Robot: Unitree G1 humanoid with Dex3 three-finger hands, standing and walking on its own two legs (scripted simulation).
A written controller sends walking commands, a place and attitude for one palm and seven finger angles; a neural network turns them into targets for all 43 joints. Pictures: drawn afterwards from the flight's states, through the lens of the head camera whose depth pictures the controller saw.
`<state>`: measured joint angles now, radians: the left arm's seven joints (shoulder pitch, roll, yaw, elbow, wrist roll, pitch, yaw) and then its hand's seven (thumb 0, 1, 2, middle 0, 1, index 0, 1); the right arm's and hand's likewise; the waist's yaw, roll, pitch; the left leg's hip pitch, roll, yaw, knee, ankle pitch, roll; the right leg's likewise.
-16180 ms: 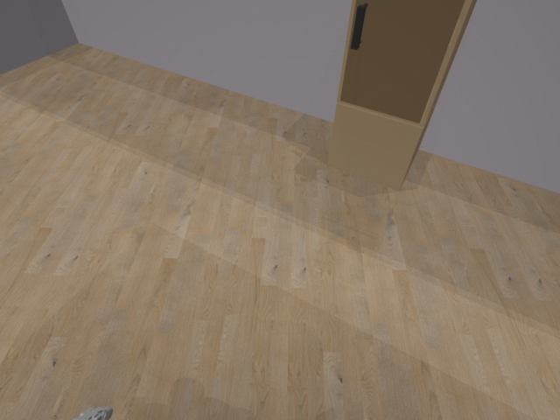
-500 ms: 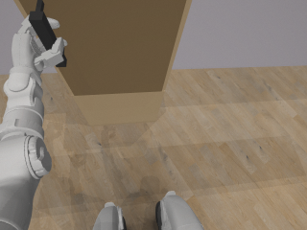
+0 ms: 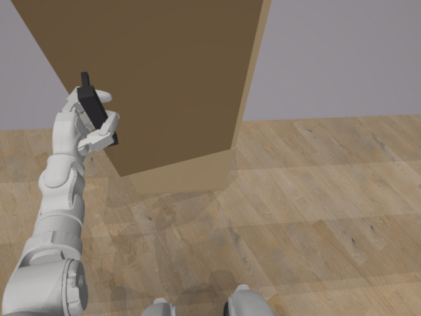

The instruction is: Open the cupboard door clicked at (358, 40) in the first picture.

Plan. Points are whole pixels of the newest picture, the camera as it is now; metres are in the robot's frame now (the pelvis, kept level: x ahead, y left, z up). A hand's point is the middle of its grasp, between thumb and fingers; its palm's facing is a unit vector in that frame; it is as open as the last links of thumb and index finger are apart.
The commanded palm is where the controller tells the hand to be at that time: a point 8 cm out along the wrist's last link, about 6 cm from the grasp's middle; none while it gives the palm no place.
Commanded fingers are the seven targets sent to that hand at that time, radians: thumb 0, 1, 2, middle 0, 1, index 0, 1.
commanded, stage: pull the door open along its arc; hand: left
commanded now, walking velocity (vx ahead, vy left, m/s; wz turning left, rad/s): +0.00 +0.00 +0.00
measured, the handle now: (99, 111) +0.50 +0.19 +0.05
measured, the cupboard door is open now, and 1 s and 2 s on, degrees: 13 47 50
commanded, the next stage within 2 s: open thumb and fingers to let go in 0.66 s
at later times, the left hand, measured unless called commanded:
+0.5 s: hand (149, 176) +0.35 +0.09 +0.06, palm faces +0.40 -0.92 +0.00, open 6.5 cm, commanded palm +0.29 +0.12 +0.05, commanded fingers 0.00 0.90 0.90 -0.40 -1.35 -0.40 -1.35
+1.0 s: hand (181, 198) +0.31 +0.03 +0.06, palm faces +0.39 -0.92 -0.03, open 7.3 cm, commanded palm +0.26 +0.07 +0.05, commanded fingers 0.00 -0.01 0.51 -0.34 -1.25 -0.34 -1.25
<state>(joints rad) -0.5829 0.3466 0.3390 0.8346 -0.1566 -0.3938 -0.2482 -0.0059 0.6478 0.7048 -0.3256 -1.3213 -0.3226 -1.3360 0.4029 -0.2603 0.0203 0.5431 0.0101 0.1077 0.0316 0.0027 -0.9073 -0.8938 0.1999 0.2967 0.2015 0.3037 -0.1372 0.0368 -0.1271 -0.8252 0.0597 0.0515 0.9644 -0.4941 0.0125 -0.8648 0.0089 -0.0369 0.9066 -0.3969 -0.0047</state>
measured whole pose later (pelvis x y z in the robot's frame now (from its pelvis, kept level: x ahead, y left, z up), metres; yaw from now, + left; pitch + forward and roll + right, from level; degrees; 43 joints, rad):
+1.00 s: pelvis -0.01 -0.05 +0.00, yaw +5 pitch +12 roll +1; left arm -0.08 -0.12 -0.20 0.33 0.09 -0.30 0.58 0.00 0.47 0.71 -0.36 -1.31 -0.35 -1.31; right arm 0.16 -0.18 -0.01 0.58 -0.08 0.00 0.02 0.01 -0.91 -0.89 0.20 0.30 0.20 0.30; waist 0.00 0.04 -0.13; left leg -0.69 0.03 -0.02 0.94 -0.46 -0.05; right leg -0.74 -0.03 -0.10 0.97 -0.45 -0.06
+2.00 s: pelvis -0.03 -0.02 +0.00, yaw +4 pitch +11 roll +1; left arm -0.05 -0.01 -0.22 0.28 -0.06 -0.34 0.06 -0.02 -0.50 0.30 -0.18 -0.33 -0.17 -0.34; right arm 0.24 -0.23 0.01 0.51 -0.01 -0.04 0.00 0.01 -0.91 -0.89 0.20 0.30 0.20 0.30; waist -0.01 0.04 -0.10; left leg -0.69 0.00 0.02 0.96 -0.46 -0.01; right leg -0.74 -0.05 -0.07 0.97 -0.42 -0.02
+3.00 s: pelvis -0.01 -0.02 -0.02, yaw +5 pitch +13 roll +0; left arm 0.49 0.14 -0.07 -0.21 -0.14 -0.35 -0.15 -0.02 -0.50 0.30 -0.15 -0.30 -0.15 -0.30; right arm 0.26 -0.24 0.01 0.41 0.01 -0.09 -0.03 0.01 -0.91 -0.89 0.20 0.30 0.20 0.30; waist 0.01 0.04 -0.13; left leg -0.79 0.02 -0.02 1.11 -0.55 -0.02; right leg -0.82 -0.04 -0.10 1.10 -0.51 -0.03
